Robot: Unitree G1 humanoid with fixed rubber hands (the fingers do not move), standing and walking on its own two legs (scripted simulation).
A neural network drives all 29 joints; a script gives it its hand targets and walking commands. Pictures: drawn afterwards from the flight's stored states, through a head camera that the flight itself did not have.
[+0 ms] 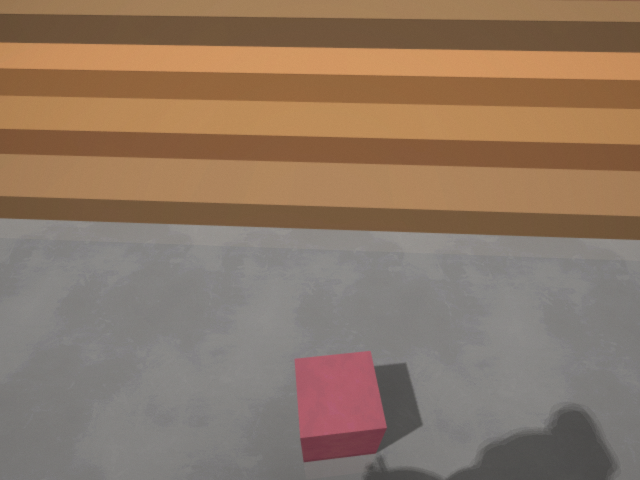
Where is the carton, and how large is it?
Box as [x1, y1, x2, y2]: [295, 351, 386, 461]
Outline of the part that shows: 370,351 295,359 299,428 304,461 375,453 386,426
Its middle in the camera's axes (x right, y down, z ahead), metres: +0.05 +0.46 +1.08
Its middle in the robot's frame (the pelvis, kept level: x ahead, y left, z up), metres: +0.42 -0.04 -0.64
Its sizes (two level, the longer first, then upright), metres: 0.210 0.200 0.250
